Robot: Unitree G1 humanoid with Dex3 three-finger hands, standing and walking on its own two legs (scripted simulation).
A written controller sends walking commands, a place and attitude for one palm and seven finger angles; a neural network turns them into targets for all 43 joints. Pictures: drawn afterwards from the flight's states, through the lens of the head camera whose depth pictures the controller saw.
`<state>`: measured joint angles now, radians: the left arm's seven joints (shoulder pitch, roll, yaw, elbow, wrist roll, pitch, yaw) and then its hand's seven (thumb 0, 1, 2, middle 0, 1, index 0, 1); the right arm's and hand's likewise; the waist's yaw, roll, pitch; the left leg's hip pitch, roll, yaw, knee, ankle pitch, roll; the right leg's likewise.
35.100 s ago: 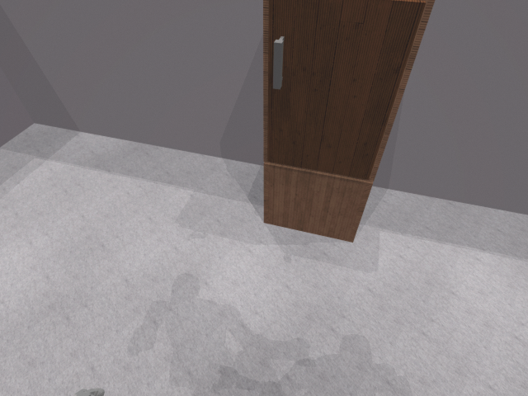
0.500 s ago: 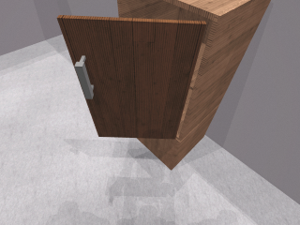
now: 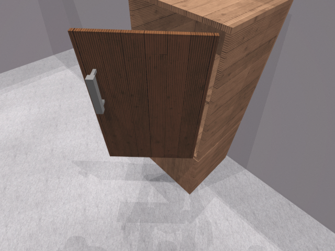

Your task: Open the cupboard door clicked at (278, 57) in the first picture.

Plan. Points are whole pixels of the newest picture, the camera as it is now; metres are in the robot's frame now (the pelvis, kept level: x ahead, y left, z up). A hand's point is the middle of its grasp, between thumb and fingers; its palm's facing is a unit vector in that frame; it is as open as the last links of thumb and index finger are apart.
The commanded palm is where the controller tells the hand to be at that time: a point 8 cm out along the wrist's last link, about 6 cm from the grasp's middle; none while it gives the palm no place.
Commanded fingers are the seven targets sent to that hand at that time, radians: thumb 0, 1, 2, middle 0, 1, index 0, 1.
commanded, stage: come to a stop and stand still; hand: left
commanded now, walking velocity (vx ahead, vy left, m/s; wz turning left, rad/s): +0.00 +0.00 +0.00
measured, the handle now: (97, 91) +0.55 +0.27 +0.06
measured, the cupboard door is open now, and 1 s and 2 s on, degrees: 44 44 44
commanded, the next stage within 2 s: look again from close up in 0.58 s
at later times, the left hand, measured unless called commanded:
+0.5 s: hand out of the picture -0.04 +0.20 -0.18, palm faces +0.04 -0.98 -0.18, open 7.4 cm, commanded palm none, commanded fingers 0.00 0.90 0.90 -0.20 -0.30 -0.20 -0.30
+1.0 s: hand out of the picture -0.06 +0.18 -0.18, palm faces +0.05 -0.99 -0.14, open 7.4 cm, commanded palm none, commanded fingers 0.00 0.90 0.90 -0.20 -0.30 -0.20 -0.30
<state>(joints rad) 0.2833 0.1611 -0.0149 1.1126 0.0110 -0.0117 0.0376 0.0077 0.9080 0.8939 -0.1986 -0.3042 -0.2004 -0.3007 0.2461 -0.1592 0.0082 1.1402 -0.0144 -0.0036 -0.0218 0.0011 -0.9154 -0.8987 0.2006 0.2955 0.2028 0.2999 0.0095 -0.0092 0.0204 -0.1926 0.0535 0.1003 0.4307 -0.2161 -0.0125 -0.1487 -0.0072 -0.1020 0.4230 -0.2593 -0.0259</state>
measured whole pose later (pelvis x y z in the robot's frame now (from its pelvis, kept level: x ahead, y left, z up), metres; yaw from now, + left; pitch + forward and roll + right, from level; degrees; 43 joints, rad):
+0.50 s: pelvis -0.04 +0.03 +0.00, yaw +1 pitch -1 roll +0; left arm 0.33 0.15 -0.01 1.06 0.02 0.00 0.04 0.01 0.91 0.89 -0.20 -0.30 -0.20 -0.30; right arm 0.33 -0.13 0.00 1.07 -0.02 0.00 -0.01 0.00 -0.91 -0.90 0.20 0.30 0.20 0.30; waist -0.01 -0.01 0.00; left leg -0.27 0.01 0.10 0.48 -0.19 0.04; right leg -0.23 -0.06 -0.10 0.49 -0.23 0.01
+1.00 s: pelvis -0.04 +0.03 +0.00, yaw +1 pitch -1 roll +0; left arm 0.34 0.12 -0.01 1.10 0.01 -0.01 0.04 0.01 0.91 0.89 -0.20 -0.30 -0.20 -0.30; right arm 0.30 -0.12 0.00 1.12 -0.02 -0.01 -0.02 0.01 -0.92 -0.90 0.20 0.30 0.20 0.30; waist 0.00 -0.02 0.02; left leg -0.25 0.01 0.10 0.45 -0.18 0.04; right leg -0.21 -0.05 -0.10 0.45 -0.22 0.01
